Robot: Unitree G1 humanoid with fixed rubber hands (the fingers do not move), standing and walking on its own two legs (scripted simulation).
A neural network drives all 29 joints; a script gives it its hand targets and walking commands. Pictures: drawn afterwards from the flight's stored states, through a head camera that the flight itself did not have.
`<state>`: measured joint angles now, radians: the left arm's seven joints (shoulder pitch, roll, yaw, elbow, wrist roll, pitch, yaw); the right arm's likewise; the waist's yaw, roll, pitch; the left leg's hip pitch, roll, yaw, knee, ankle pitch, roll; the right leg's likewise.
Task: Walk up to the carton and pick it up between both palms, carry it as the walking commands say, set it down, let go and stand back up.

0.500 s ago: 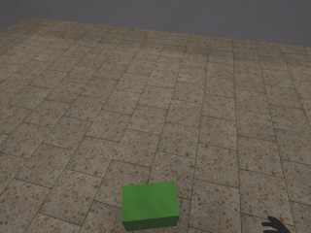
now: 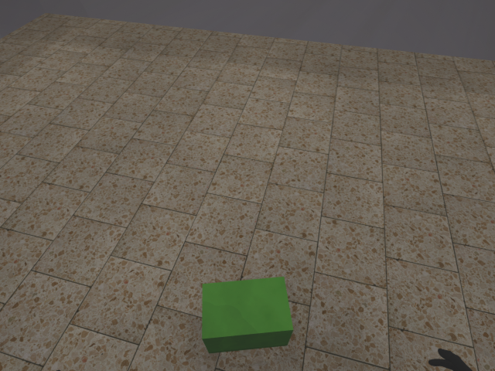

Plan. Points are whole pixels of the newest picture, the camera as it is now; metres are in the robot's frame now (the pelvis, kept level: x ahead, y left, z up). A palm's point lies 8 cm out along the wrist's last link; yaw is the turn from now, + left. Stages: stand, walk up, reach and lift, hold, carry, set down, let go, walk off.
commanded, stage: walk up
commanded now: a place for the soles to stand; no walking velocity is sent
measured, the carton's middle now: (246, 315) +0.42 +0.02 -0.66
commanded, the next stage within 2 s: stand in 1.68 s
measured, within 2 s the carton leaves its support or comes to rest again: neither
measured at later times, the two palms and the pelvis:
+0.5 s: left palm out of the picture +0.12 +0.35 -0.09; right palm out of the picture +0.14 -0.30 -0.08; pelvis +0.02 +0.02 +0.00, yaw +0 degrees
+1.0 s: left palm out of the picture +0.12 +0.33 -0.08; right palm out of the picture +0.14 -0.31 -0.09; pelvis +0.02 +0.00 +0.01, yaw +1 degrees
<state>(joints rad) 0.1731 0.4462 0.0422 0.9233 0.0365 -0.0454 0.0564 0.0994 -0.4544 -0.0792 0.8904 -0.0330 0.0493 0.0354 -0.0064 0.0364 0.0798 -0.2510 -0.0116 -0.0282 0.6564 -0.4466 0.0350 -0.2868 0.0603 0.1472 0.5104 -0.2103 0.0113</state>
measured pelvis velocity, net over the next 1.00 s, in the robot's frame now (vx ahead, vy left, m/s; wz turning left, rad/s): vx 0.02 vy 0.00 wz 0.02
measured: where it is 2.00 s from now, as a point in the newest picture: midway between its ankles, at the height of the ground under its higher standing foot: outside the picture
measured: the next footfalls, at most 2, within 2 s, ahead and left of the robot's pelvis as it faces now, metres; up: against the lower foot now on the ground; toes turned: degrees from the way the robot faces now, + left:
none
